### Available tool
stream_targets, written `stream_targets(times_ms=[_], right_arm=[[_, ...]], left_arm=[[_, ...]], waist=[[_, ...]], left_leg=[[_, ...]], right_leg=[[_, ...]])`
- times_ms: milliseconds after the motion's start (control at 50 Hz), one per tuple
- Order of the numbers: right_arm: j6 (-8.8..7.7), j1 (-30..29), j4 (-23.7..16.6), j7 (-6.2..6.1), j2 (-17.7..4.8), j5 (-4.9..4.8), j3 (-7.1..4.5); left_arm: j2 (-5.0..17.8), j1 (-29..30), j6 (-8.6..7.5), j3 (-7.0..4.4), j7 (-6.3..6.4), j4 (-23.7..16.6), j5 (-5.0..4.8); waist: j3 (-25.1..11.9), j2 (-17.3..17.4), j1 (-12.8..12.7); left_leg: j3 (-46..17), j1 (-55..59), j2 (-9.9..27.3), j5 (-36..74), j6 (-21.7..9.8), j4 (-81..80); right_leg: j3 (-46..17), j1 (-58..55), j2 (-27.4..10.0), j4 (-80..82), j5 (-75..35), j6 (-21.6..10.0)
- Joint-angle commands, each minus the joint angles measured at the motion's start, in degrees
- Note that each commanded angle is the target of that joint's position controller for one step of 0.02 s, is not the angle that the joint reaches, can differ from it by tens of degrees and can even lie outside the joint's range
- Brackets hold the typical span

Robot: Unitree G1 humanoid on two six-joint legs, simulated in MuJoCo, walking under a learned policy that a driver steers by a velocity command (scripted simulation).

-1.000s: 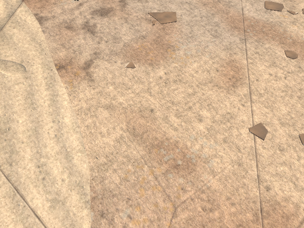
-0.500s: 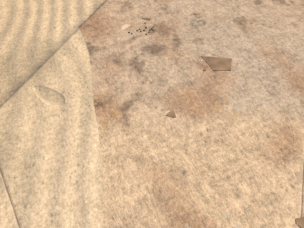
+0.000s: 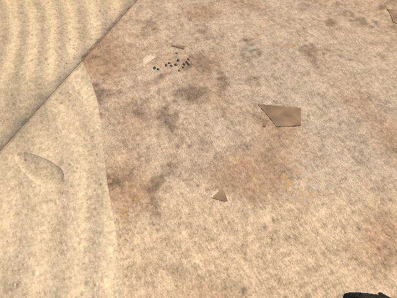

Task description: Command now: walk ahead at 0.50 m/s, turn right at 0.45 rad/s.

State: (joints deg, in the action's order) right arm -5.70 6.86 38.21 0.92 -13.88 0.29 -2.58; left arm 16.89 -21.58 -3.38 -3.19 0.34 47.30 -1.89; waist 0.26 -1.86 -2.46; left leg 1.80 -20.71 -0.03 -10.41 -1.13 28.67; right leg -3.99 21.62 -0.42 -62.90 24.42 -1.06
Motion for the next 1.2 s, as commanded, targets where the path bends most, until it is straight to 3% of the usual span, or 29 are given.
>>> stream_targets(times_ms=[20,100,200,260,320,360,380,400,420,440,460,480,500,520,560,620,700,760,820,860,880,900,920,940,960,1000,1100,1160,1200], right_arm=[[-0.29,5.9,0.2,-0.05,-5.4,0.34,-1.92],[-1.36,5.2,2.3,-0.42,-7.2,0.32,-2.95],[-0.75,6.7,4.4,-1.22,-10.0,0.10,-3.71],[-0.02,9.2,5.8,-1.42,-11.7,-0.61,-4.20],[1.48,8.8,6.3,-1.89,-13.5,-1.42,-4.65],[2.43,7.9,5.9,-2.49,-15.0,-2.25,-5.06],[2.60,7.4,5.5,-2.65,-14.0,-2.57,-4.66],[2.19,9.7,4.4,-2.49,-11.1,-0.60,-3.55],[1.17,17.1,2.0,-1.54,-4.4,1.76,-1.11],[0.43,13.3,3.1,-1.01,-10.5,0.11,-2.04],[0.56,7.7,1.3,-1.11,-11.6,-1.64,-2.39],[0.90,6.4,1.4,-1.87,-10.8,-0.98,-2.15],[1.61,6.0,1.8,-2.65,-10.9,-0.05,-2.34],[2.58,6.9,1.8,-2.87,-11.4,0.10,-2.62],[3.73,8.6,2.2,-3.11,-10.1,0.47,-2.42],[4.30,6.7,1.6,-3.61,-8.6,0.84,-1.87],[4.94,1.6,0.2,-3.28,-8.2,0.32,-1.59],[4.58,-1.0,-0.8,-2.83,-8.3,-0.01,-1.61],[3.58,-1.0,-1.3,-2.20,-8.7,-0.26,-1.89],[2.93,2.2,-0.5,-1.72,-8.8,-0.39,-2.35],[2.79,4.0,-0.1,-1.72,-11.0,0.21,-2.99],[3.27,3.3,-1.1,-2.07,-14.6,1.25,-3.54],[3.68,5.1,0.1,-1.78,-15.3,2.61,-3.98],[3.46,4.4,-0.9,-1.71,-12.6,1.66,-3.48],[3.50,4.1,-0.8,-1.92,-10.5,0.64,-2.98],[3.47,4.5,-0.1,-2.24,-9.5,-0.71,-2.45],[3.43,7.6,1.1,-2.02,-11.0,-0.90,-2.69],[3.67,10.1,1.8,-1.47,-13.3,-1.66,-3.31],[4.08,9.9,1.8,-1.39,-12.5,-2.16,-2.97]], left_arm=[[4.9,3.1,-0.06,-1.66,-0.12,-5.9,0.25],[2.2,5.3,1.54,-1.29,-0.53,-7.8,0.48],[1.1,13.1,1.23,-0.50,-2.05,-10.4,0.65],[1.2,18.6,1.21,-0.25,-3.05,-12.8,0.65],[2.7,20.0,1.24,-0.98,-3.95,-14.9,1.27],[5.6,12.6,1.33,-2.67,-4.08,-13.8,1.54],[8.6,4.2,1.41,-4.40,-3.49,-11.6,1.58],[13.7,-1.1,2.04,-5.96,-1.98,-10.8,1.58],[19.4,3.3,1.81,-5.82,-1.49,-13.3,2.86],[15.4,1.7,1.70,-5.10,-2.00,-15.2,2.47],[12.5,4.7,1.36,-4.18,-2.31,-15.0,2.14],[10.2,7.4,1.37,-3.70,-2.14,-14.6,1.04],[8.7,10.1,1.66,-3.24,-1.76,-15.0,0.79],[8.3,12.0,1.93,-3.00,-1.48,-15.6,1.53],[9.1,13.5,1.95,-3.27,-1.15,-15.9,2.60],[9.9,12.6,2.32,-3.54,-0.10,-15.2,2.07],[9.9,12.8,3.99,-3.52,1.29,-15.4,1.40],[10.0,12.4,4.73,-3.57,1.47,-15.5,1.61],[9.6,11.9,5.18,-3.50,1.22,-15.6,1.41],[8.9,13.3,5.62,-3.24,1.32,-16.1,0.64],[7.0,12.2,5.73,-2.66,1.45,-16.2,0.75],[3.2,8.0,5.66,-1.49,1.31,-16.2,1.75],[6.3,9.5,4.86,-2.27,1.22,-17.8,1.48],[10.1,9.4,4.34,-3.28,1.22,-16.6,1.78],[10.2,10.3,4.36,-3.51,1.01,-15.7,1.57],[7.1,10.3,4.53,-2.69,0.58,-14.8,1.83],[1.8,16.4,1.18,-0.53,-0.85,-15.7,1.75],[2.8,16.0,-0.40,-0.90,-1.35,-15.2,0.92],[3.6,11.8,-1.00,-1.57,-1.30,-13.3,0.52]], waist=[[-1.6,9.0,3.5],[0.6,6.5,2.0],[2.3,4.9,4.3],[4.0,4.5,6.2],[3.8,5.8,5.2],[-1.7,7.5,0.8],[-6.2,5.8,-3.6],[-10.9,-2.5,-5.0],[-19.5,-15.4,3.0],[-28.3,-5.5,-2.8],[-20.5,-2.8,-2.4],[-13.6,1.0,-0.4],[-9.7,0.9,1.4],[-8.4,-0.6,3.4],[-8.5,-1.7,5.0],[-9.6,-2.0,4.6],[-8.8,-3.9,3.0],[-7.0,-5.9,1.9],[-7.0,-7.3,1.6],[-7.0,-7.3,4.0],[-7.9,-4.6,3.9],[-9.8,9.4,0.6],[-6.9,20.3,1.4],[-5.5,14.2,2.5],[-4.3,10.7,2.9],[-1.5,10.6,3.4],[0.2,12.0,5.7],[0.0,13.0,5.2],[-0.4,11.2,2.3]], left_leg=[[-17.2,17.6,16.0,0.3,-9.5,-16.5],[-7.8,13.4,15.8,11.0,-10.3,-20.2],[1.8,15.0,14.5,14.0,-8.8,-20.8],[4.6,18.3,15.7,13.4,-7.8,-20.2],[7.7,21.9,16.0,31.5,-5.6,-12.8],[9.2,22.4,14.7,47.5,-3.6,-0.3],[10.5,18.4,12.2,45.1,-1.5,11.3],[10.8,4.2,8.5,20.1,2.4,29.2],[3.7,-17.0,-1.9,-30.5,6.0,50.3],[-7.3,-17.2,-0.6,-29.4,5.1,54.7],[-7.0,-20.3,1.4,-23.8,4.1,53.0],[-6.2,-20.9,3.5,-19.1,3.9,48.2],[-6.2,-18.8,4.8,-16.1,4.3,44.6],[-6.6,-14.5,5.3,-14.3,4.3,42.6],[-5.6,-10.4,3.9,-12.3,5.0,39.3],[-6.1,-10.8,2.4,-9.1,6.3,32.2],[-7.6,-10.6,1.0,-3.7,6.6,22.8],[-8.3,-8.7,-0.4,-4.3,6.2,16.3],[-8.2,-5.0,-1.7,-7.1,5.1,9.3],[-7.1,2.2,-1.4,-0.2,3.4,-3.5],[-10.1,8.6,4.2,6.2,1.3,-7.2],[-21.4,15.7,16.5,14.1,-4.3,-8.7],[-34.6,15.6,22.5,9.8,-13.4,-12.4],[-34.0,15.2,21.8,-1.9,-14.2,-13.1],[-29.3,15.1,18.1,-12.3,-11.6,-13.5],[-25.4,15.5,14.5,-18.7,-9.2,-15.3],[-17.4,9.6,9.8,-8.9,-9.2,-17.2],[-18.6,7.0,10.5,-8.5,-10.3,-15.7],[-19.7,3.1,9.7,-9.9,-9.1,-13.4]], right_leg=[[-2.6,19.9,-6.6,-5.0,-6.3,0.4],[-2.3,19.6,-7.4,-0.6,-12.4,1.8],[0.6,18.2,-6.6,14.9,-25.2,1.4],[3.2,17.6,-5.9,21.3,-25.4,0.0],[6.9,14.0,-3.1,25.8,-19.9,-2.0],[10.0,3.3,1.7,28.1,-17.0,-4.3],[9.9,-8.8,4.1,32.7,-23.2,-6.3],[-1.1,-24.9,-3.5,32.7,-42.9,-9.6],[-30.2,-41.6,-20.3,32.7,-58.0,-22.6],[-33.6,-41.0,-21.2,36.9,-52.8,-23.8],[-25.3,-34.9,-18.4,38.0,-49.9,-21.0],[-19.7,-26.7,-14.8,39.0,-45.3,-17.8],[-16.9,-19.0,-12.8,40.4,-43.0,-16.1],[-15.1,-12.5,-11.3,42.1,-42.5,-15.5],[-13.3,-6.3,-10.0,43.2,-45.3,-15.6],[-12.7,-5.6,-8.8,42.4,-44.9,-15.1],[-15.9,-5.3,-6.8,42.8,-25.3,-12.4],[-19.5,-5.4,-6.4,42.2,-18.6,-11.8],[-23.2,-8.2,-6.5,38.9,-24.7,-11.3],[-23.9,-8.1,-4.4,35.5,-26.5,-9.1],[-21.6,-5.1,-2.1,31.6,-19.6,-6.3],[-12.1,2.3,5.2,19.9,3.1,-2.7],[-5.2,13.9,9.0,10.6,13.1,-0.3],[-6.5,16.4,5.2,3.1,8.9,1.0],[-5.9,17.8,4.1,1.2,4.1,1.7],[-4.3,20.2,2.9,0.4,-0.7,3.4],[4.1,7.8,1.5,19.2,-4.9,3.3],[5.1,-1.1,3.0,30.3,-5.0,2.5],[5.1,-11.4,2.9,40.5,-14.2,0.9]])
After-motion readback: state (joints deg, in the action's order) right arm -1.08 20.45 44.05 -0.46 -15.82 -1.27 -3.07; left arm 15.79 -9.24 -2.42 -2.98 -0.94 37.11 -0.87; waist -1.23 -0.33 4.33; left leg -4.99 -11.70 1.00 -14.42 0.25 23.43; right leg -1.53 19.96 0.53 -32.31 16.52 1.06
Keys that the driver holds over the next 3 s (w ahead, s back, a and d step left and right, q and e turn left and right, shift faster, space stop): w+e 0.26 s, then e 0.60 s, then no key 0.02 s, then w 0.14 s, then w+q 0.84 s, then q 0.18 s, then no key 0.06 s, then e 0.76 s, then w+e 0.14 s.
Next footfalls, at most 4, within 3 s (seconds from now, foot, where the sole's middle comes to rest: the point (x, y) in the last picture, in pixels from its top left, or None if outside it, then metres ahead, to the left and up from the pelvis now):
0.40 right None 0.33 -0.18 -0.77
0.88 left None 0.45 0.00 -0.77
1.24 right None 0.35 -0.25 -0.77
1.70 left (250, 224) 0.76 -0.15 -0.77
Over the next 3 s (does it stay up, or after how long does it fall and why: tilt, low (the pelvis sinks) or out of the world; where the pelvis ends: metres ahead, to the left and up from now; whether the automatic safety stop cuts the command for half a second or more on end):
stays up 0.87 -0.27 -0.01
